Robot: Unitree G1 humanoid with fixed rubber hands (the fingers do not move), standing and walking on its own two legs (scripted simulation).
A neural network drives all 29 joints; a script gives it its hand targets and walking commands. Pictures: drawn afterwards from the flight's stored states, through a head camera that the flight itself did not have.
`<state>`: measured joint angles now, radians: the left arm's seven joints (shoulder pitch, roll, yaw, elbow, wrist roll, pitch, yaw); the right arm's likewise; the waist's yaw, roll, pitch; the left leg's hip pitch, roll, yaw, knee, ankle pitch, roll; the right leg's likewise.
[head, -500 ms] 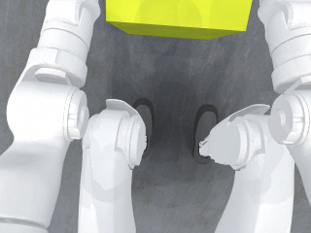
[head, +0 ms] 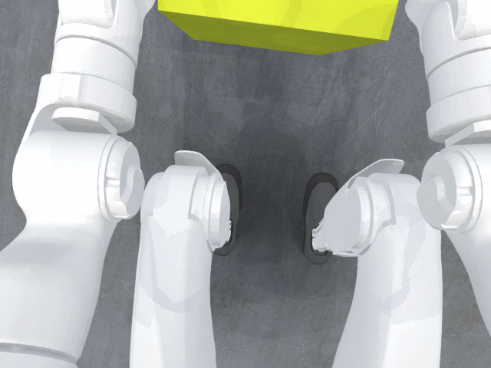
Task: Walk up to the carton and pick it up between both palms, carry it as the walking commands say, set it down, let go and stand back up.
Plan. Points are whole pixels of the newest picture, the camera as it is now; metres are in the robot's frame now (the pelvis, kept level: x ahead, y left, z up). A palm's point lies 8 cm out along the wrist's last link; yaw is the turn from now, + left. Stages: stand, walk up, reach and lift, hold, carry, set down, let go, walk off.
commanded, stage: reach and lift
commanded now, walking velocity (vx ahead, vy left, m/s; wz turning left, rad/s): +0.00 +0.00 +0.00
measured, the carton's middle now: out of the picture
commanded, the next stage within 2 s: none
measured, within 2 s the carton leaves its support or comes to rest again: neither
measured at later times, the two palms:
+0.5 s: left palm out of the picture +0.55 +0.17 -0.07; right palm out of the picture +0.56 -0.14 -0.07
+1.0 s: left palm out of the picture +0.53 +0.17 +0.00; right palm out of the picture +0.54 -0.15 +0.00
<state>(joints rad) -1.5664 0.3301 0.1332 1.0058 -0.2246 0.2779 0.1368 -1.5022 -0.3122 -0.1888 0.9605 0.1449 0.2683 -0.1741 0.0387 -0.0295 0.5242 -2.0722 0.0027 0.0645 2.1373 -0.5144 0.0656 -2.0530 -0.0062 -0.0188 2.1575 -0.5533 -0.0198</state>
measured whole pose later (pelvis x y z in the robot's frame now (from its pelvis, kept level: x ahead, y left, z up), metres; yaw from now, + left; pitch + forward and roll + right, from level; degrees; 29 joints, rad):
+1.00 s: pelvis -0.01 +0.00 +0.08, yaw -1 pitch +21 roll +0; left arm -1.36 0.17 0.37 0.62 -0.01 0.47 0.10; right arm -1.33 -0.19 -0.36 0.61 -0.05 0.48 -0.12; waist 0.04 -0.03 0.52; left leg -1.77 0.00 0.06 1.89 -0.49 0.07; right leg -1.77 0.03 0.01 1.91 -0.51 0.00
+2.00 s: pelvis -0.02 +0.00 +0.19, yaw -2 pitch +12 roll +1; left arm -1.18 0.09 0.38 0.55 0.04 0.49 0.09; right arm -1.17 -0.14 -0.34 0.59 -0.09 0.49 -0.09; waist 0.04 -0.03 0.52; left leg -1.31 -0.01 0.06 1.50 -0.41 0.05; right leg -1.32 0.04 0.03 1.52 -0.42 0.00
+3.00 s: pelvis +0.05 -0.01 +0.32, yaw -3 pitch +13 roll +2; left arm -0.71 -0.09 0.46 0.62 0.17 0.47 0.06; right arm -0.73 0.00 -0.36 0.71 -0.22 0.48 -0.04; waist 0.04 -0.03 -0.03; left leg -0.88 -0.02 0.06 0.94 -0.30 0.03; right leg -0.90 0.04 0.06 0.98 -0.31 -0.01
